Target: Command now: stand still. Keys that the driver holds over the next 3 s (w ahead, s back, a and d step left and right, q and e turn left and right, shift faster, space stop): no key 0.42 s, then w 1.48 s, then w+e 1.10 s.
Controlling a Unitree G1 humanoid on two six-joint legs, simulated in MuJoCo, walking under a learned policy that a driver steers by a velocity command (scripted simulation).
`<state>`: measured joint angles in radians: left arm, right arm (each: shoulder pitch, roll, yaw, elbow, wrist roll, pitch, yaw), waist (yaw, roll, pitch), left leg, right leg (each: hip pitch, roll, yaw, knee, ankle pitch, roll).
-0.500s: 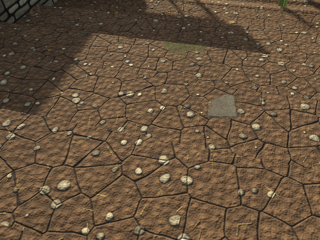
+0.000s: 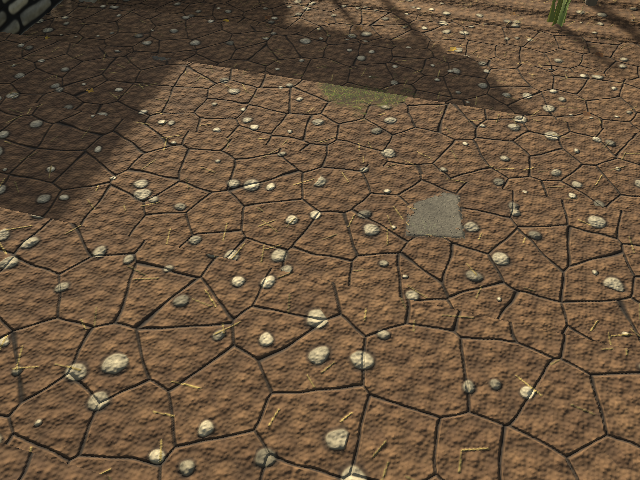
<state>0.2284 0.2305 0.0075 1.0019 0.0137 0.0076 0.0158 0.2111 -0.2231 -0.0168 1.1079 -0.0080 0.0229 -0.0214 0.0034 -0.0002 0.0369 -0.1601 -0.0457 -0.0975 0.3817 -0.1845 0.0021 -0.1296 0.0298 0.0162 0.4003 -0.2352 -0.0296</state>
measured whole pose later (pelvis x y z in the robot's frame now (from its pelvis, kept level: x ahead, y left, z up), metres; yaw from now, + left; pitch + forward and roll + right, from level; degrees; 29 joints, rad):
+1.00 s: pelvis +0.15 +0.05 +0.00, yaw +0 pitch +1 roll -1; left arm 0.09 0.23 0.04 0.96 0.02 -0.02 -0.03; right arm 0.49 -0.15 0.00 1.12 -0.01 -0.08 -0.02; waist -0.03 -0.03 0.03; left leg 0.03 -0.07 0.01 0.24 -0.29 0.08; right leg -0.55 -0.02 -0.04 0.75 -0.14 -0.05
